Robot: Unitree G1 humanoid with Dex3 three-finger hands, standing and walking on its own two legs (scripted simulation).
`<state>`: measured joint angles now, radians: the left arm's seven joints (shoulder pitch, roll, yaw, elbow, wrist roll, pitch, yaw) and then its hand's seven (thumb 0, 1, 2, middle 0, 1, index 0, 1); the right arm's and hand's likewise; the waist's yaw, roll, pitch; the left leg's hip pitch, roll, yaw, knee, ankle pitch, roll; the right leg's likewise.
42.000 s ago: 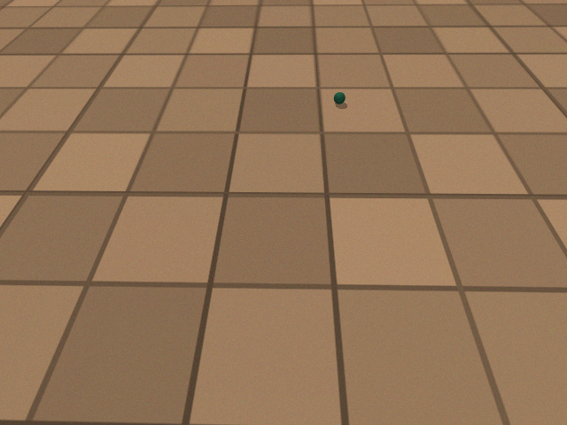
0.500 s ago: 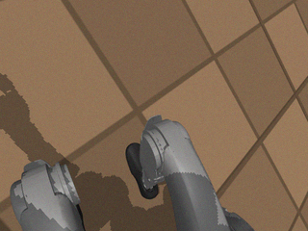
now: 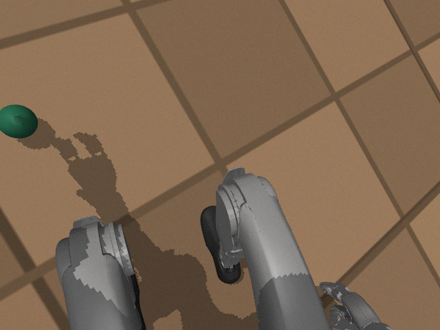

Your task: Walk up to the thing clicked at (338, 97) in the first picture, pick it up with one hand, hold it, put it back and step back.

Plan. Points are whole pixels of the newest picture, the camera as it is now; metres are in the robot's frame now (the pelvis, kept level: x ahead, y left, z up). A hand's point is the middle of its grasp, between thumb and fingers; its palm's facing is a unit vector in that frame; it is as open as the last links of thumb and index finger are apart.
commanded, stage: withdraw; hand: left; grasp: from above
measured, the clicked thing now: (17, 121) +0.56 +0.26 -0.32
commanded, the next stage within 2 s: home in 0.12 s
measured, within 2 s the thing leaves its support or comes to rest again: neither
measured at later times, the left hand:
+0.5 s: hand out of the picture +0.54 +0.29 -0.12, palm faces -0.41 -0.17 -0.89, open 11.9 cm
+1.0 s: hand out of the picture +0.37 +0.23 +0.08, palm faces -0.16 -0.81 -0.57, open 7.5 cm
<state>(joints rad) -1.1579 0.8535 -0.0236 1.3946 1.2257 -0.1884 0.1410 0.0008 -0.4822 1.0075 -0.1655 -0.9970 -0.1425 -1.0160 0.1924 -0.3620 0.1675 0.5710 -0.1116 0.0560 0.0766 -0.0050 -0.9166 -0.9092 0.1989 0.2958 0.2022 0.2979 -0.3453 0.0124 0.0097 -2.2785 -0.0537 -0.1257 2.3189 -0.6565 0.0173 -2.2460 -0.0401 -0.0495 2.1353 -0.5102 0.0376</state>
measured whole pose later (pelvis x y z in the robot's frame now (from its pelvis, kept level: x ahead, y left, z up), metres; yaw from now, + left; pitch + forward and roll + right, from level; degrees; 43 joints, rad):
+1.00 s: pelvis +0.03 -0.01 +0.18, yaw +6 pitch +31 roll -4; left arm -0.32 0.39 0.01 0.55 0.32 0.18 0.04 0.01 0.88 0.89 -0.21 -0.31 -0.21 -0.30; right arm 0.08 -0.25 0.01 0.56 0.03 -0.02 -0.01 0.00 -0.90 -0.90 0.20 0.30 0.20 0.30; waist -0.09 0.04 -0.21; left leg -1.62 -0.02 -0.07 1.74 -0.66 0.00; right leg -1.64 -0.05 -0.03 1.64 -0.54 0.04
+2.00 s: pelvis +0.10 -0.01 +0.36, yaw +7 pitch +10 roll -3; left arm 0.49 0.22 0.03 -0.11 -0.05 0.45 0.02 0.01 0.91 0.90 -0.20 -0.30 -0.20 -0.29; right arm 0.26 -0.22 0.04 0.54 0.01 -0.24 -0.18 0.01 -0.90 -0.90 0.20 0.30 0.21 0.30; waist -0.03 0.04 -0.16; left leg -0.66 0.02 -0.08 1.00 -0.51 -0.01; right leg -0.67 -0.02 -0.05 0.92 -0.41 0.02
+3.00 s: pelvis +0.11 -0.01 +0.36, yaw +7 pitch +10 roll -3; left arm 0.49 0.23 0.03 -0.13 -0.05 0.45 0.02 0.01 0.91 0.90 -0.20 -0.30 -0.20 -0.29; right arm 0.28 -0.22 0.03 0.55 0.01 -0.24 -0.19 0.01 -0.90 -0.90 0.20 0.30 0.20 0.30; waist -0.04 0.05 -0.16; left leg -0.66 0.02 -0.07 1.01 -0.53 -0.01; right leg -0.68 -0.02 -0.05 0.93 -0.43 0.02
